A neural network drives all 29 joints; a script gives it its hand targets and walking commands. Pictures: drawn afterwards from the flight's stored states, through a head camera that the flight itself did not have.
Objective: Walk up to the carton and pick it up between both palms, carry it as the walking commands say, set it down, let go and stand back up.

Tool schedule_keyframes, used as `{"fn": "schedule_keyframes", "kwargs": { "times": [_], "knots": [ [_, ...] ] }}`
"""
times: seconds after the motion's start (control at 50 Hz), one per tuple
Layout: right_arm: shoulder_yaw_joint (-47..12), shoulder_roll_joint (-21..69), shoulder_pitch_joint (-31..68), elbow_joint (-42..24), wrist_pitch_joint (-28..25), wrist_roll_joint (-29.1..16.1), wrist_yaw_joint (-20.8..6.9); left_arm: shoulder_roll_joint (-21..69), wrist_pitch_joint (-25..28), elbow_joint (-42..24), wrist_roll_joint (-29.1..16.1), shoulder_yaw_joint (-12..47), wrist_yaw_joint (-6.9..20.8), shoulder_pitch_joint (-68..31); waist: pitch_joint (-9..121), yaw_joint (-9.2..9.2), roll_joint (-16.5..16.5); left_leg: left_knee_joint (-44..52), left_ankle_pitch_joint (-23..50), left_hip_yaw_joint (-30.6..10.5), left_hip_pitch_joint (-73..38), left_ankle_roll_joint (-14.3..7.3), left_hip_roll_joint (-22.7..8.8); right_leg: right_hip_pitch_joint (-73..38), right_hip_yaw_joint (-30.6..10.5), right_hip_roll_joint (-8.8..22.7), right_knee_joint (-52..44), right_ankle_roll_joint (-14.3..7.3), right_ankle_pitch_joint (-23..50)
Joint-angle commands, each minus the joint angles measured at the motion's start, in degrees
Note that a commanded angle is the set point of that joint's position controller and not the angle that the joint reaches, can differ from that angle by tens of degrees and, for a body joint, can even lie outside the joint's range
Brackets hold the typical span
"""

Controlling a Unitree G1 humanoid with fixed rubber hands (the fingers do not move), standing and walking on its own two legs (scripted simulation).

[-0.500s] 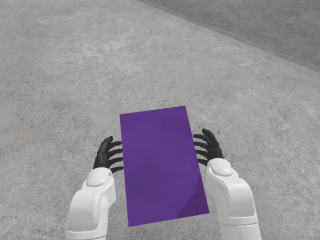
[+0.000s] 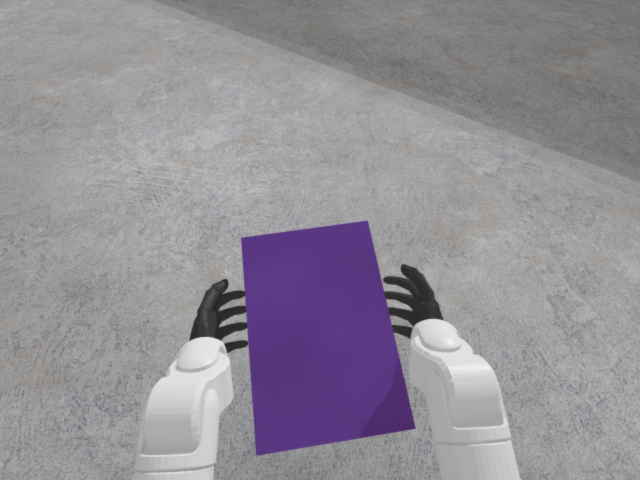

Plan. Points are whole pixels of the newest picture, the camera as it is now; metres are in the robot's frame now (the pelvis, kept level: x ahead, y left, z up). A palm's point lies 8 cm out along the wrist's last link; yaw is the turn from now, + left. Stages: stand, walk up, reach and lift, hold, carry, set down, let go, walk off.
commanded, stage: carry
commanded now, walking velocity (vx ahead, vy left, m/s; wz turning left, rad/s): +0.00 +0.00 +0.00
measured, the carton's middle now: (319, 340) +0.32 +0.01 -0.02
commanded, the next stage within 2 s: none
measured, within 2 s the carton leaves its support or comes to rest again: neither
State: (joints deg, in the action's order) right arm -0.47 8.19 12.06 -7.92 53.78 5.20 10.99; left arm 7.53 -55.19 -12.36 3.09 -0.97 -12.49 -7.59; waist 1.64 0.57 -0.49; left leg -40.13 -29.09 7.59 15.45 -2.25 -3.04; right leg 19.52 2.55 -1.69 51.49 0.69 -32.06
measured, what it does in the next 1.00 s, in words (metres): walks ahead: right foot, then left foot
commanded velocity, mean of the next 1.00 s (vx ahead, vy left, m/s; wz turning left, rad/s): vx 0.00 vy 0.00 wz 0.00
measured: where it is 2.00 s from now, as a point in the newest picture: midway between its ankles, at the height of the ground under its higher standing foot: (289, 240)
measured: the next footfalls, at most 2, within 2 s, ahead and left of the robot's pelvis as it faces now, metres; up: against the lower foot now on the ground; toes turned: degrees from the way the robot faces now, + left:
right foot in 0.06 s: +0.03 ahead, -0.10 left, +0.00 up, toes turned -4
left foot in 0.24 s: +0.14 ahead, +0.09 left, +0.00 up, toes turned +8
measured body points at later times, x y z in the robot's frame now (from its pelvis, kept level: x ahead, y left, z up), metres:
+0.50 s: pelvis +0.29 +0.02 +0.00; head +0.32 +0.02 +0.45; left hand +0.59 +0.15 +0.04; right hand +0.59 -0.10 +0.04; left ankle +0.14 +0.09 -0.67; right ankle +0.22 -0.09 -0.72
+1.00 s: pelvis +0.60 +0.05 -0.01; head +0.63 +0.07 +0.44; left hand +0.89 +0.20 +0.01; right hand +0.91 -0.06 +0.02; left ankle +0.58 +0.15 -0.71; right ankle +0.46 -0.05 -0.71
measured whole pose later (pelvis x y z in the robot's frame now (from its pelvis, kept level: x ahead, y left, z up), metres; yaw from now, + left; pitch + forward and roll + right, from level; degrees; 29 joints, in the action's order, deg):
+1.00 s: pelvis +0.60 +0.05 -0.01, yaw +3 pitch +4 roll -1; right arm 2.3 8.0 11.3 -0.5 46.7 7.0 8.3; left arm 8.2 -47.9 -0.1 7.7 -1.8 -9.8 -12.2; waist -0.2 0.7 1.5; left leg -47.3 -27.0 2.7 26.5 -1.6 -0.7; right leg 9.6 8.5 0.9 39.7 -1.7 -32.0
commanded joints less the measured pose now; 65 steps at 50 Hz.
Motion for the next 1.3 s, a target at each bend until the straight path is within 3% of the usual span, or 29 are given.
{"fn": "schedule_keyframes", "kwargs": {
  "times": [0.0,0.04,0.08,0.12,0.16,0.2,0.22,0.24,0.3,0.4,0.44,0.46,0.56,0.58,0.62,0.7,0.76,0.8,0.84,0.88,0.96,1.0,1.02,1.04,1.12,1.2,1.22,1.24,1.28],
  "knots": [
    [-24.78,52.35,17.07,-12.46,-1.76,-14.06,-8.66,53.03,2.57,-11.24,-14.93,29.88,11.84,-22.64,19.79,-2.17,-8.61,1.15,91.12,-9.17,-28.85,-5.42,-10.98,12.61,4.51,-0.7,-21.19,0.57,6.84],
    [-28.14,55.11,18.3,-17.49,-0.61,-16.42,-8.48,55.91,1.43,-14.66,-16.31,31.22,11.31,-23.85,26.19,-1.34,-1.93,-7.28,71.77,-2.89,-11.35,-0.03,-5.97,-13.67,3.21,2.07,-26.54,-1.85,46.55],
    [-26.89,49.6,20.35,-17.25,0.2,-16.41,-8.48,52.09,1.13,-8.88,-12.93,26.99,10.18,-19.06,27.31,0.81,20.6,-22.83,-6.51,-2.36,24.87,2.88,4.87,-45.05,-15.95,18.46,-16.44,-15.87,120.21],
    [-23.05,45.75,17.77,-4.38,-0.02,-13.0,-9.56,47.04,1.1,3.85,-5.99,20.48,10.06,-14.37,19.75,1.28,9.42,-15.67,-11.24,-3.22,33.92,1.82,2.98,-45.96,-16.27,19.78,-17.46,-14.11,111.12],
    [-27.49,52.4,19.86,-12.84,-1.65,-17.45,-10.37,53.34,3.4,-11.57,-11.32,27.43,10.38,-21.28,19.27,0.99,8.8,-3.2,-3.12,-3.06,31.49,1.16,2.3,-43.44,-11.78,17.06,-15.48,-10.76,99.99],
    [-21.14,47.98,15.33,-0.07,-2.72,-11.83,-10.8,47.31,4.21,1.0,-7.09,22.58,11.01,-18.4,23.36,-1.95,7.44,10.73,16.71,-0.21,3.94,-1.41,4.19,-25.34,-0.43,12.22,-6.09,-5.82,97.34],
    [-20.25,48.85,14.49,2.34,-4.69,-10.46,-11.42,47.19,6.02,0.51,-7.49,23.72,12.09,-21.4,29.37,-3.8,3.28,11.28,49.58,-5.13,-16.52,-3.77,-0.45,-11.5,2.71,9.81,2.2,-2.39,74.01],
    [-27.43,55.56,19.6,-15.36,-4.85,-16.92,-10.48,55.22,5.04,-18.94,-15.96,35.15,12.16,-29.37,25.33,-3.91,-17.37,7.22,102.21,-20.02,-25.99,-11.27,-12.91,8.37,3.96,0.54,14.27,1.01,19.58],
    [-22.15,50.95,15.78,-7.33,-2.22,-12.33,-9.54,52.0,2.72,-7.87,-12.53,30.29,11.43,-24.65,21.37,-2.7,-12.43,5.24,105.42,-18.96,-34.54,-9.22,-14.43,21.22,-0.29,-1.04,4.01,-0.63,-3.12],
    [-27.09,53.76,17.68,-13.48,-2.68,-15.23,-9.84,55.48,3.55,-9.79,-14.15,29.74,12.07,-22.59,24.34,-1.43,-4.95,-2.54,88.17,-5.45,-17.28,-2.31,-8.15,-5.15,6.03,-0.56,-25.73,-2.84,27.55],
    [-26.27,47.51,22.28,-14.43,-3.16,-15.07,-10.06,51.81,3.87,-1.2,-10.38,24.68,11.69,-15.64,28.99,1.79,18.7,-28.77,20.15,-0.93,14.43,2.44,2.86,-36.37,-11.6,14.93,-17.25,-14.41,106.48],
    [-27.36,48.73,23.26,-15.39,-2.34,-17.02,-9.8,51.38,3.88,-4.41,-10.77,24.42,10.56,-17.51,25.63,1.72,21.34,-27.91,-9.54,-3.94,27.17,2.3,5.36,-45.05,-16.75,19.71,-16.15,-18.51,121.18],
    [-23.65,50.89,19.71,-0.14,-6.95,-11.99,-13.36,51.75,8.27,1.65,-7.41,26.79,13.33,-23.87,19.94,0.04,4.16,8.04,8.75,-1.26,13.37,-0.01,3.17,-28.46,-2.59,14.24,-12.35,-8.45,86.12],
    [-23.8,52.07,18.89,1.82,-8.14,-10.18,-14.02,52.48,9.52,4.46,-7.44,27.29,14.24,-23.8,24.96,-2.43,7.46,12.31,29.23,-2.2,-6.39,-2.34,2.67,-16.54,2.09,11.47,-4.86,-5.71,77.05],
    [-25.93,54.59,25.95,-19.62,-10.09,-17.98,-11.04,56.25,10.19,-22.87,-20.02,37.67,13.1,-39.06,26.41,-2.71,-19.55,5.95,115.29,-22.06,-30.05,-12.56,-14.71,10.95,3.07,-2.7,13.1,-0.53,0.07],
    [-21.67,49.53,11.89,-5.96,-3.93,-11.55,-10.24,50.47,4.72,-6.04,-12.67,30.06,12.53,-22.0,19.64,-3.28,-11.5,2.9,105.91,-18.42,-38.02,-8.51,-13.29,26.14,2.66,-0.98,-0.19,-0.81,-4.65],
    [-23.33,50.41,12.91,-2.9,-4.74,-10.4,-11.7,51.27,5.87,-0.2,-10.12,27.86,13.51,-18.86,21.89,-2.44,-10.25,1.37,104.71,-11.22,-32.17,-5.29,-9.28,14.2,7.17,-2.35,-15.66,-2.27,7.96],
    [-24.77,50.3,17.43,-5.81,-5.95,-11.64,-12.15,51.72,6.99,-1.26,-10.07,27.2,14.04,-21.58,26.38,-0.78,-1.71,-9.71,86.68,-5.02,-13.16,-0.75,-6.17,-12.28,4.55,1.39,-24.04,-5.3,43.2],
    [-25.87,47.17,30.39,-11.45,-6.36,-15.16,-11.23,48.47,6.81,3.22,-6.84,21.03,12.48,-19.98,25.63,1.87,21.0,-33.56,-6.53,-4.19,23.19,2.94,6.27,-42.78,-17.03,19.98,-16.05,-20.68,122.17],
    [-21.4,43.46,19.69,0.55,-7.24,-10.55,-11.41,42.5,7.83,8.53,-2.32,17.47,11.74,-15.34,19.26,2.1,8.71,-26.62,-13.04,-8.43,35.41,1.3,2.78,-46.4,-19.89,20.63,-16.79,-17.8,109.81],
    [-23.58,47.54,22.91,-2.19,-11.51,-10.77,-12.73,47.55,12.1,0.34,-7.15,24.88,13.61,-26.7,19.12,1.09,5.98,2.27,5.74,-2.16,19.89,0.92,3.35,-34.95,-5.49,14.5,-12.2,-8.67,93.01],
    [-25.1,51.08,20.38,-7.67,-11.5,-12.18,-12.4,51.03,11.58,-7.02,-12.15,30.72,13.89,-27.03,27.01,-3.05,-1.17,10.48,53.01,-5.36,-16.82,-4.07,0.88,-11.6,4.1,9.06,2.75,-3.89,70.56],
    [-21.86,48.27,19.08,-7.27,-11.56,-10.79,-11.51,49.58,10.43,-7.9,-13.54,32.21,14.47,-30.46,25.5,-4.25,-17.24,6.13,107.6,-23.61,-27.87,-13.73,-12.39,6.43,4.01,-1.83,22.94,0.22,21.17],
    [-21.08,48.9,16.69,-10.61,-9.89,-11.1,-9.93,51.14,9.08,-10.31,-15.35,32.62,13.79,-30.68,24.28,-3.12,-19.86,5.4,118.02,-26.22,-32.51,-15.51,-15.42,15.67,-1.21,-4.6,25.34,-0.61,-4.3],
    [-19.6,44.76,11.92,-1.51,-7.97,-7.91,-10.38,45.23,8.1,1.73,-8.68,25.5,13.51,-19.22,19.42,-3.82,-11.02,0.96,105.29,-22.85,-46.16,-10.37,-13.23,38.72,-1.01,-1.73,9.14,-1.32,-10.6],
    [-24.95,49.77,19.27,-2.82,-10.25,-10.7,-11.73,47.78,11.17,0.97,-8.97,24.96,14.52,-23.52,23.22,-0.67,-3.59,-2.3,84.92,-7.56,-17.8,-3.01,-7.51,-4.22,7.26,-2.08,-25.37,-3.26,25.77],
    [-28.9,51.58,25.32,-18.46,-10.38,-17.3,-10.54,51.37,11.4,-13.88,-15.1,28.56,13.02,-28.76,27.02,-0.37,0.23,-8.64,57.42,-5.86,-6.25,-0.07,-4.0,-19.02,0.45,4.08,-23.55,-7.23,54.88],
    [-27.08,46.89,25.7,-13.68,-9.5,-14.68,-9.92,46.05,9.78,-0.51,-7.71,20.92,11.98,-17.94,30.29,1.2,16.48,-24.69,7.65,-4.75,8.29,2.42,4.24,-34.04,-14.03,16.87,-18.88,-15.99,107.85],
    [-23.91,43.28,19.88,-6.56,-8.19,-12.38,-9.99,42.44,8.65,5.1,-4.48,18.41,11.19,-11.75,27.16,1.61,12.05,-26.47,-7.84,-8.34,22.43,2.26,3.41,-42.62,-19.22,22.09,-15.9,-20.54,115.81]
  ]
}}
